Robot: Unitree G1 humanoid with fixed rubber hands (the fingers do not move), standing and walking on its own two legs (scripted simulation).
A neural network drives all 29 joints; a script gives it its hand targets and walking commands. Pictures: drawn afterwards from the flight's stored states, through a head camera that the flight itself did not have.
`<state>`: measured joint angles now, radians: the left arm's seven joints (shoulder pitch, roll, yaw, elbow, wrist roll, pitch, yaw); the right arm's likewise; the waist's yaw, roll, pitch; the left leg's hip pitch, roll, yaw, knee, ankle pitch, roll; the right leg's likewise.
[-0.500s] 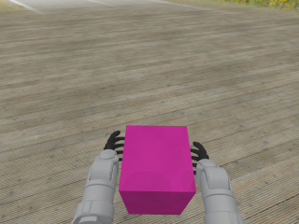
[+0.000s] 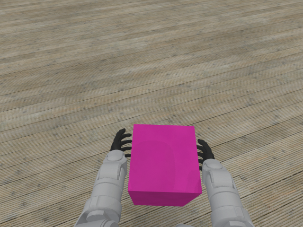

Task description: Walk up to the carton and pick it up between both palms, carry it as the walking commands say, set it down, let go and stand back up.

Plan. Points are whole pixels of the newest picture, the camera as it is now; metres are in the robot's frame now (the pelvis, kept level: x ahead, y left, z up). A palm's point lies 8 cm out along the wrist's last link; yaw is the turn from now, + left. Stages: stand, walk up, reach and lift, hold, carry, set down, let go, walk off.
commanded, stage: set down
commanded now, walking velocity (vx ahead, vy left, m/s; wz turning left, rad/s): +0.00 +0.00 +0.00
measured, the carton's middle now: (161, 169) +0.31 -0.01 -0.09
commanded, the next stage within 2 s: none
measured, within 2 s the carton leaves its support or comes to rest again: neither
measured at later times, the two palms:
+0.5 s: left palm (117, 164) +0.33 +0.13 -0.09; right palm (196, 168) +0.33 -0.13 -0.11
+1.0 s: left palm (122, 170) +0.35 +0.13 -0.18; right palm (192, 172) +0.35 -0.13 -0.20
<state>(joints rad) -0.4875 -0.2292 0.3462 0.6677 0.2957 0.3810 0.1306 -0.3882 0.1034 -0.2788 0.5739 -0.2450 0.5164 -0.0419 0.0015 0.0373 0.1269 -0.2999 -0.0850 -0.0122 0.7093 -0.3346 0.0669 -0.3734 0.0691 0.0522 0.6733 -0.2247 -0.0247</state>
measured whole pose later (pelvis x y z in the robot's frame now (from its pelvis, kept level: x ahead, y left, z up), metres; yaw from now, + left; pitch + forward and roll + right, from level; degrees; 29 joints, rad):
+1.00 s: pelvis -0.03 -0.01 -0.12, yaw +2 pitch +20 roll +0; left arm -0.65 -0.15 0.32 0.74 0.12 0.09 0.18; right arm -0.60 -0.01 -0.16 0.73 -0.10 0.20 -0.13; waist 0.02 0.03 0.05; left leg -1.18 -0.12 -0.01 1.36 -0.53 0.06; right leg -1.24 0.10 0.04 1.31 -0.41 -0.01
